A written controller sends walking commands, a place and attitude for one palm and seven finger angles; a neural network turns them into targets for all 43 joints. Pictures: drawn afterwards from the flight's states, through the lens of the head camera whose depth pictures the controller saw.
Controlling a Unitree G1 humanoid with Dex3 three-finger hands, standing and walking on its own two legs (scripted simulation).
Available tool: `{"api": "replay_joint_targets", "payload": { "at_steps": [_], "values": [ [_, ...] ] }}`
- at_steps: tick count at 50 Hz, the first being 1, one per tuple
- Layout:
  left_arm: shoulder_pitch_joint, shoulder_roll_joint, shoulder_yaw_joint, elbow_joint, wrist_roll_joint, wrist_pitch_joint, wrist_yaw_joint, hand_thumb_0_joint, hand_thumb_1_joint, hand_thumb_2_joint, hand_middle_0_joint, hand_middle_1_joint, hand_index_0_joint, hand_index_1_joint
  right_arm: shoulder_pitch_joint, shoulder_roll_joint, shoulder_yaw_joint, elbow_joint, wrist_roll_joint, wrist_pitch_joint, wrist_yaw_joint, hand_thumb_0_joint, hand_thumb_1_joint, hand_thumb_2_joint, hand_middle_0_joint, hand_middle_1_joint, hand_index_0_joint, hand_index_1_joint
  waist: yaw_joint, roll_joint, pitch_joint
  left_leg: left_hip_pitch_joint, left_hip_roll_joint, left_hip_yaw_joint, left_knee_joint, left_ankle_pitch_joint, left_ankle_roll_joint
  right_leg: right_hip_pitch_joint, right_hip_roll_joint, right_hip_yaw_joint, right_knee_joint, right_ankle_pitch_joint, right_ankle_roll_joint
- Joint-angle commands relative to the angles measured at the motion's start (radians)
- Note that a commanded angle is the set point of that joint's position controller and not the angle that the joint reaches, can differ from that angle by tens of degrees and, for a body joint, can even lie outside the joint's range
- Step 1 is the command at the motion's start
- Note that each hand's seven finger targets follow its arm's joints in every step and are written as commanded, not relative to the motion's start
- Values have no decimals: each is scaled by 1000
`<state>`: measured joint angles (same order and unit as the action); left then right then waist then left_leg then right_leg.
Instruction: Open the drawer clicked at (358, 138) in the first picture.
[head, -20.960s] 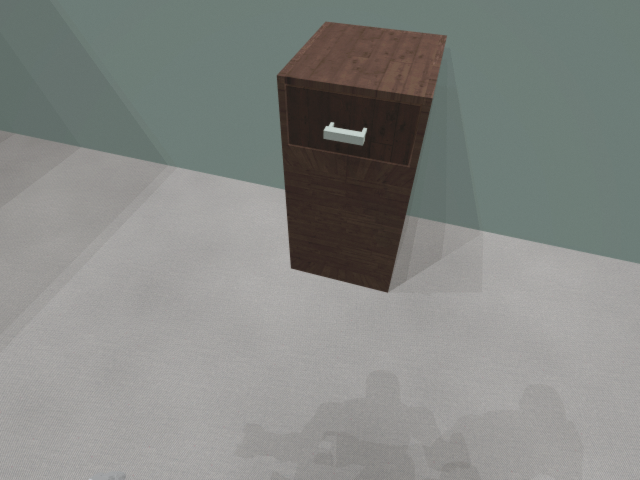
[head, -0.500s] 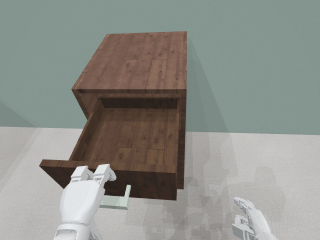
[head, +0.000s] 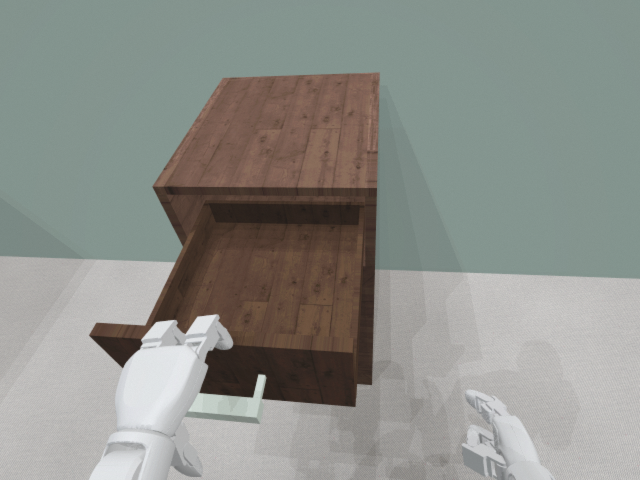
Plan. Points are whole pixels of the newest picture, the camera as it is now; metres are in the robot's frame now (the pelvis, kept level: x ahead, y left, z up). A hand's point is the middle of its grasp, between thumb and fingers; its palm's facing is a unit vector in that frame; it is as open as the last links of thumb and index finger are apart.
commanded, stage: lift the hand off the handle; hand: left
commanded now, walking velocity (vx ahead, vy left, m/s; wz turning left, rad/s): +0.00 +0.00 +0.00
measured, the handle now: (226, 393) +0.24 +0.18 -0.06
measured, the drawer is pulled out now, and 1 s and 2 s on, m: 0.29 0.29 0.29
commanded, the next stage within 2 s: draw the hand back to the body in 0.54 s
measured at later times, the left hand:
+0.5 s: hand (180, 370) +0.21 +0.18 +0.09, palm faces +0.08 -0.20 -0.98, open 13.8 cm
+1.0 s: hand (155, 376) +0.20 +0.20 +0.10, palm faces +0.06 -0.17 -0.98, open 13.8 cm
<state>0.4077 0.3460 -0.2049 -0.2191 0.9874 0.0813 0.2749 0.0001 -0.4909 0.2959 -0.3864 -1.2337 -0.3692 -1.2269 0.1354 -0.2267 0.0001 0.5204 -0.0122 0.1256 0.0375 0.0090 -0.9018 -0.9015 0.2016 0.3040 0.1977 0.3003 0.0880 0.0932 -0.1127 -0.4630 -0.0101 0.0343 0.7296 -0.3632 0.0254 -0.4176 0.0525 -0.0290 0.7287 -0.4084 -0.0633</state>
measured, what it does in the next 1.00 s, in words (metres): stands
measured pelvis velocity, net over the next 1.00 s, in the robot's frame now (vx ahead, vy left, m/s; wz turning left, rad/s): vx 0.01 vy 0.00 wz -0.01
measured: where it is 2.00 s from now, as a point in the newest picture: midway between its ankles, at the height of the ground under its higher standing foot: outside the picture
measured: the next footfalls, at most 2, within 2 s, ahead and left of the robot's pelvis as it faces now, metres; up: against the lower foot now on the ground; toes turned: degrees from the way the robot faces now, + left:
none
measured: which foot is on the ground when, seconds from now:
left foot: down 0.00-1.00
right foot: down 0.00-1.00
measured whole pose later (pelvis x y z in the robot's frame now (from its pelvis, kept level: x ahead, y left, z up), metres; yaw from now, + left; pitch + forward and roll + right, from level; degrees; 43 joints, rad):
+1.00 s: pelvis +0.01 +0.00 +0.01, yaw -1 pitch +2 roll +0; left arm 0.48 0.41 -0.12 -0.43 0.92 0.12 0.13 0.00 -0.49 0.30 -0.32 -1.20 -0.32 -1.20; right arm 0.13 -0.24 0.03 0.49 0.02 0.15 0.06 0.01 -0.90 -0.90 0.20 0.30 0.20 0.30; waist 0.10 0.11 -0.09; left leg -0.34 -0.01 0.04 0.62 -0.33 0.03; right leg -0.29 0.06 -0.02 0.61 -0.36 -0.06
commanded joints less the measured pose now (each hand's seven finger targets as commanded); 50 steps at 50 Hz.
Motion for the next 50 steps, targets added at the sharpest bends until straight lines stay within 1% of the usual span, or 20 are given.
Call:
{"api": "replay_joint_targets", "payload": {
  "at_steps": [1, 5, 7, 8, 12, 13, 17, 20, 22, 23, 24, 25, 27, 30, 34, 35, 36, 37, 43, 50],
  "values": [
    [-114, 128, 132, -276, 3, -18, 45, 0, -500, 300, -300, -1200, -300, -1200, -160, -76, -28, -179, 1, -50, -2, 0, -900, -900, 200, 300, 200, 300, -7, -94, -148, 182, 1, -25, -64, 261, 22, 4, -34, 79, -162, 318, 16],
    [-74, 90, 90, -253, -14, 11, 8, 0, -500, 300, -300, -1200, -300, -1200, -177, -76, -23, -185, 19, -44, 6, 0, -900, -900, 200, 300, 200, 300, -14, -101, -94, 172, 2, -22, -95, 251, 24, 22, -39, 71, -181, 321, 23],
    [-89, 128, 117, -269, -15, 25, -10, 0, -500, 300, -300, -1200, -300, -1200, -197, -80, -14, -191, 21, -36, 9, 0, -900, -900, 200, 300, 200, 300, -3, -93, -112, 186, 1, -26, -108, 261, 20, 45, -36, 78, -189, 315, 19],
    [-76, 100, 84, -296, -17, 26, -18, 0, -500, 300, -300, -1200, -300, -1200, -180, -75, -14, -197, 22, -40, 11, 0, -900, -900, 200, 300, 200, 300, -6, -94, -110, 189, 3, -21, -109, 266, 26, 48, -42, 68, -187, 317, 23],
    [-62, 170, 157, -332, -15, 14, -32, 0, -500, 300, -300, -1200, -300, -1200, -200, -77, -7, -202, 19, -36, 12, 0, -900, -900, 200, 300, 200, 300, 10, -93, -112, 207, 4, -21, -112, 295, 21, 72, -40, 94, -203, 357, 18],
    [-60, 122, 109, -355, -20, 10, -35, 0, -500, 300, -300, -1200, -300, -1200, -181, -74, -9, -205, 18, -38, 16, 0, -900, -900, 200, 300, 200, 300, 0, -72, -98, 207, 4, -19, -114, 290, 26, 59, -44, 75, -199, 351, 20],
    [-82, 160, 155, -370, -19, 13, -36, 0, -500, 300, -300, -1200, -300, -1200, -199, -77, -9, -207, 16, -33, 19, 0, -900, -900, 200, 300, 200, 300, 6, -86, -94, 228, 10, -26, -115, 293, 20, 48, -37, 91, -214, 321, 12],
    [-94, 111, 98, -372, -24, 20, -49, 0, -500, 300, -300, -1200, -300, -1200, -180, -77, -18, -201, 17, -31, 20, 0, -900, -900, 200, 300, 200, 300, -6, -76, -75, 233, 14, -25, -122, 289, 23, 35, -32, 70, -215, 301, 15],
    [-101, 144, 128, -400, -20, 29, -53, 0, -500, 300, -300, -1200, -300, -1200, -201, -76, -9, -211, 20, -35, 25, 0, -900, -900, 200, 300, 200, 300, 4, -78, -109, 250, 16, -30, -119, 308, 19, 51, -36, 89, -213, 313, 10],
    [-63, 91, 75, -378, -27, 32, -63, 0, -500, 300, -300, -1200, -300, -1200, -177, -72, -12, -209, 21, -35, 27, 0, -900, -900, 200, 300, 200, 300, -2, -101, -95, 236, 13, -26, -120, 310, 27, 58, -37, 65, -210, 332, 17],
    [-55, 130, 118, -372, -24, 29, -67, 0, -500, 300, -300, -1200, -300, -1200, -186, -76, -10, -206, 25, -36, 30, 0, -900, -900, 200, 300, 200, 300, 6, -116, -103, 240, 17, -24, -123, 326, 21, 66, -38, 75, -207, 359, 17],
    [-22, 110, 92, -360, -29, 29, -73, 0, -500, 300, -300, -1200, -300, -1200, -180, -77, -13, -206, 23, -31, 30, 0, -900, -900, 200, 300, 200, 300, 4, -112, -77, 223, 15, -22, -129, 325, 22, 69, -32, 63, -205, 368, 19],
    [-34, 140, 126, -388, -17, 34, -71, 0, -500, 300, -300, -1200, -300, -1200, -202, -77, -2, -216, 27, -34, 37, 0, -900, -900, 200, 300, 200, 300, 12, -110, -106, 229, 16, -27, -127, 335, 17, 83, -36, 82, -200, 370, 14],
    [-28, 100, 73, -416, -14, 30, -73, 0, -500, 300, -300, -1200, -300, -1200, -182, -75, -11, -221, 21, -28, 42, 0, -900, -900, 200, 300, 200, 300, 6, -84, -78, 227, 21, -21, -123, 326, 21, 51, -30, 63, -200, 341, 12],
    [-79, 152, 136, -430, 4, 27, -53, 0, -500, 300, -300, -1200, -300, -1200, -186, -74, -4, -216, 20, -28, 39, 0, -900, -900, 200, 300, 200, 300, 8, -71, -92, 238, 25, -26, -118, 307, 14, 35, -30, 84, -202, 298, 5],
    [-61, 133, 119, -413, 4, 29, -52, 0, -500, 300, -300, -1200, -300, -1200, -179, -73, -9, -217, 17, -27, 36, 0, -900, -900, 200, 300, 200, 300, 11, -61, -76, 232, 25, -27, -119, 302, 17, 30, -23, 71, -201, 286, 5],
    [-84, 150, 137, -435, 4, 28, -48, 0, -500, 300, -300, -1200, -300, -1200, -184, -74, -4, -221, 19, -29, 36, 0, -900, -900, 200, 300, 200, 300, 12, -62, -109, 244, 23, -29, -119, 306, 15, 43, -34, 75, -199, 294, 7],
    [-88, 176, 168, -428, -1, 32, -46, 0, -500, 300, -300, -1200, -300, -1200, -201, -73, -2, -219, 22, -32, 32, 0, -900, -900, 200, 300, 200, 300, 14, -81, -106, 243, 22, -37, -124, 305, 15, 55, -31, 93, -205, 300, 4],
    [-13, 156, 151, -405, -47, 37, -88, 0, -500, 300, -300, -1200, -300, -1200, -191, -78, 0, -215, 31, -31, 27, 0, -900, -900, 200, 300, 200, 300, 10, -95, -75, 235, 15, -32, -145, 306, 24, 82, -39, 64, -227, 332, 21],
    [-10, 240, 243, -424, -66, 5, -109, 0, -500, 300, -300, -1200, -300, -1200, -183, -93, -1, -211, 23, -30, 5, 0, -900, -900, 200, 300, 200, 300, 15, -84, -51, 255, 15, -26, -156, 281, 24, 84, -45, 77, -268, 303, 26]
  ]
}}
